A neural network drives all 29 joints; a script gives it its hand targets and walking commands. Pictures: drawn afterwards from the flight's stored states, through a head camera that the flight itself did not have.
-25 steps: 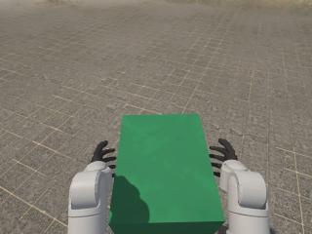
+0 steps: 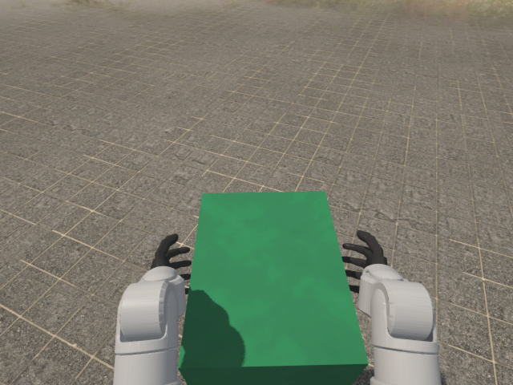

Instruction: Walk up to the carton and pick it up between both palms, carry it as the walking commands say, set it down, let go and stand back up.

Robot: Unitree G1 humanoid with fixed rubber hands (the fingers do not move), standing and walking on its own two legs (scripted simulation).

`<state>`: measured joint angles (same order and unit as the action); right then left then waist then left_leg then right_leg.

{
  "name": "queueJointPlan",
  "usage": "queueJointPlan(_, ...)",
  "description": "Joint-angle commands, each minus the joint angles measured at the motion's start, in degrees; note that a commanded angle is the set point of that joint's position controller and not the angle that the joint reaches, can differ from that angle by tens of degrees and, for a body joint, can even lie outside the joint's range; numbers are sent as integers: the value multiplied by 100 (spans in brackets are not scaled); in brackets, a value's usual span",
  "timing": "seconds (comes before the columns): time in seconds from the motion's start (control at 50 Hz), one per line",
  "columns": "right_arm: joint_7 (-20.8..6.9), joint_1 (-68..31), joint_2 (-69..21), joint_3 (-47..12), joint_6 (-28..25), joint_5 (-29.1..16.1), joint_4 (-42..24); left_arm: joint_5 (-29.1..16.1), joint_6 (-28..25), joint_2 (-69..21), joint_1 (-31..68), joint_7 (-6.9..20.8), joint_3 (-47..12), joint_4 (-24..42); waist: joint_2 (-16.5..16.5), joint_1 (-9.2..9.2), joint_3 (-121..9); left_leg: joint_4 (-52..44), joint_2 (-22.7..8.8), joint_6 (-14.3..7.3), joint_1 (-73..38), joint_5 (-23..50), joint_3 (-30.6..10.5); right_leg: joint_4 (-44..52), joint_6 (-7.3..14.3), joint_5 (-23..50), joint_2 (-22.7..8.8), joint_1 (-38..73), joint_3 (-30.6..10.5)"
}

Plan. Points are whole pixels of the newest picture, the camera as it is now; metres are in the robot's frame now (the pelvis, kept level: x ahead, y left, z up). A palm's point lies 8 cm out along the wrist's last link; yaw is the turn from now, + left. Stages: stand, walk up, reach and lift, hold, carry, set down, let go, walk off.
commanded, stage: carry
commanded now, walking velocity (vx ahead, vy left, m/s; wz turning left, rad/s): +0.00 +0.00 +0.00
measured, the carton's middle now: (266, 287) +0.32 +0.00 +0.00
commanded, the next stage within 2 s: hold in 0.74 s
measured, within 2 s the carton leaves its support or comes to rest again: neither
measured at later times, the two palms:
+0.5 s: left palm (157, 297) +0.25 +0.16 +0.08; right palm (373, 295) +0.25 -0.15 +0.08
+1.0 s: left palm (166, 294) +0.26 +0.15 +0.07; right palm (380, 297) +0.26 -0.16 +0.07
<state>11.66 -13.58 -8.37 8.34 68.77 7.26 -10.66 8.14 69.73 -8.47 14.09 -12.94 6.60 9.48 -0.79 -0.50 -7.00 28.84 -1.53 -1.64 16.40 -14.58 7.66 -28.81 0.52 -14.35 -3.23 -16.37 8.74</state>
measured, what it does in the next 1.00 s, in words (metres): stands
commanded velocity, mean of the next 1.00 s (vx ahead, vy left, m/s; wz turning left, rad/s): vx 0.00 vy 0.00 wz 0.00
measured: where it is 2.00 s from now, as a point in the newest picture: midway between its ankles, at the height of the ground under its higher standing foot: outside the picture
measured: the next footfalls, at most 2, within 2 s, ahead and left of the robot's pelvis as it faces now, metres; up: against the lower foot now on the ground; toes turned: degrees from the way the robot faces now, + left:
none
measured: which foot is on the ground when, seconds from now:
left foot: down 0.00-1.00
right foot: down 0.00-1.00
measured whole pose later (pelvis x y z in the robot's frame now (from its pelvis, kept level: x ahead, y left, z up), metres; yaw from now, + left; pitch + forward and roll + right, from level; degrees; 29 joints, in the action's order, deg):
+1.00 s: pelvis -0.03 +0.00 +0.00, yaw +5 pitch -7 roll +0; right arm -1.6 -15.1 -8.6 16.2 41.4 18.3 13.2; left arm 16.7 42.3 -9.4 18.0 -1.1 14.3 -16.8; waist -0.6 3.5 -2.3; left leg 24.0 2.4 -2.1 7.4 -10.1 0.8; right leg -25.6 0.5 -12.2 0.4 -6.8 -0.9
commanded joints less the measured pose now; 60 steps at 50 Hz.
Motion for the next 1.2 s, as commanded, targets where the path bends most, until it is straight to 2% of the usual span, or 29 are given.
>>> queueJointPlan(0.0,-2467,-2821,-5633,-4017,34,-2552,-49,-2583,-161,-5690,3065,2394,-4018,277,103,2,-1216,-464,-768,93,-323,1322,-620,380,58,843,-655,534,-613)
queueJointPlan(0.38,-2461,-2798,-5535,-3774,-383,-2229,288,-2308,-565,-5536,3035,2422,-3757,-41,90,-2,-1138,-706,-762,19,-120,560,-639,515,25,410,-632,433,-623)
queueJointPlan(0.72,-2447,-2697,-5429,-3563,-822,-1934,555,-2038,-976,-5364,2911,2446,-3527,-258,80,-9,-1184,-674,-766,-4,-162,555,-592,540,9,386,-630,396,-649)
queueJointPlan(0.74,-2487,-1330,-5023,-1729,-1480,-735,3119,-834,-1661,-5039,1606,2380,-1785,-3809,316,-13,-568,-803,336,-99,-616,929,-1247,753,245,864,578,479,-1325)
queueJointPlan(0.76,-2534,-1185,-4826,-1670,-2285,-314,2795,-463,-2474,-4890,1648,2398,-1754,-3128,72,331,-479,-788,341,-121,-733,1063,-1406,600,302,1077,628,726,-1403)
queueJointPlan(0.78,-2614,-1347,-4930,-1835,-2744,-190,2580,-307,-2908,-4921,1948,2496,-1917,-2656,-28,427,-844,-723,313,-125,-872,1349,-1442,539,337,1297,671,1020,-1412)
queueJointPlan(0.8,-2695,-2063,-5040,-2149,-2999,-369,2277,-459,-3140,-5036,2683,2596,-2111,-2263,-17,375,-1214,-624,293,-83,-1064,1648,-1514,482,329,1501,682,1101,-1393)
queueJointPlan(0.82,-2783,-2724,-5227,-2512,-3115,-709,1987,-645,-3223,-5189,3318,2646,-2321,-1835,275,208,-1687,-593,299,-63,-1490,1803,-1516,468,313,1521,678,944,-1328)
queueJointPlan(0.84,-2768,-3081,-5428,-2777,-3175,-900,1608,-910,-3265,-5373,4048,2716,-2766,-1317,326,407,-2042,-542,323,-38,-1609,1732,-1550,437,293,1457,736,895,-1284)
queueJointPlan(0.86,-2892,-3689,-5337,-3228,-3275,-1162,979,-1172,-3277,-6202,3408,2717,-3126,-1216,609,130,-2177,-702,249,90,-1953,2058,-1852,364,168,1316,765,1121,-1575)
queueJointPlan(0.88,-2921,-3818,-5194,-3125,-3241,-994,1177,-1167,-3273,-6130,3728,2733,-3016,-1459,410,271,-1904,-806,241,129,-1777,1824,-1854,448,132,1147,781,994,-1479)
queueJointPlan(0.9,-2931,-3718,-5061,-3039,-3156,-845,1498,-1051,-3202,-6020,3597,2737,-2772,-1921,331,241,-1469,-929,285,130,-1814,1314,-1806,555,133,830,780,752,-1436)
queueJointPlan(0.92,-2936,-3591,-4996,-2842,-3051,-658,1894,-988,-3131,-5990,3780,2770,-2741,-2091,340,431,-1016,-1093,317,147,-1606,373,-1801,629,173,362,744,781,-1436)
queueJointPlan(0.94,-2939,-3504,-4940,-2652,-2951,-526,2223,-922,-3045,-5886,3766,2804,-2581,-2338,225,468,-644,-1166,358,119,-1508,-237,-1764,747,199,20,703,753,-1460)
queueJointPlan(0.96,-2948,-3422,-4891,-2459,-2877,-414,2523,-801,-2982,-5743,3631,2819,-2360,-2550,184,418,-390,-1183,375,100,-1499,-502,-1688,839,212,-189,649,740,-1457)
queueJointPlan(0.98,-2942,-3412,-4818,-2179,-2826,-237,2812,-650,-2926,-5565,3564,2856,-2065,-2895,58,483,-144,-1170,405,84,-1404,-656,-1597,954,204,-394,606,702,-1434)
queueJointPlan(1.02,-2944,-3500,-4852,-1742,-2755,-23,3417,-348,-2887,-5271,3503,2925,-1466,-3395,-76,361,277,-1144,448,39,-1324,-844,-1445,1084,189,-768,547,652,-1421)
queueJointPlan(1.08,-2927,-3732,-4946,-1152,-2827,195,4115,-53,-2987,-4977,3748,3007,-803,-3792,-194,132,609,-1106,474,-16,-1286,-824,-1280,1145,143,-1004,519,582,-1418)
queueJointPlan(1.18,-2769,-3850,-5130,-863,-3151,261,4331,49,-3297,-4798,4060,3057,-655,-3838,-195,112,411,-865,499,-78,-1350,-259,-1194,1110,86,-589,497,507,-1504)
